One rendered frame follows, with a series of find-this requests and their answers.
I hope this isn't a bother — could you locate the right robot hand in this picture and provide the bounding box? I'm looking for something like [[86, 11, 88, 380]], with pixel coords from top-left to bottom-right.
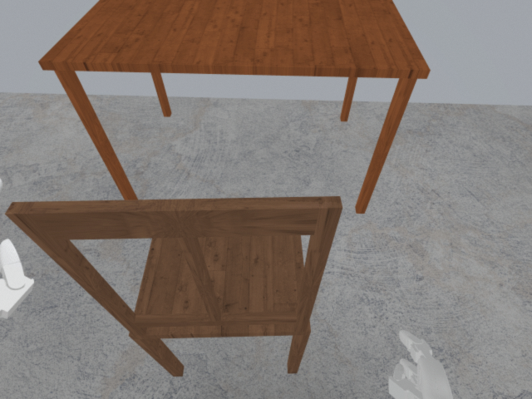
[[388, 330, 453, 399]]

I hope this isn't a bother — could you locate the left robot hand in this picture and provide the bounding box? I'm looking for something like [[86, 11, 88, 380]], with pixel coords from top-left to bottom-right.
[[0, 179, 34, 319]]

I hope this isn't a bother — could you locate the chair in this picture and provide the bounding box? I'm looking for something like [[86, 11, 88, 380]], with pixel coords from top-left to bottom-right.
[[5, 196, 342, 377]]

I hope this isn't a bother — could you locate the table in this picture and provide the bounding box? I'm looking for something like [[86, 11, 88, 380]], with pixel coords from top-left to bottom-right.
[[39, 0, 430, 214]]

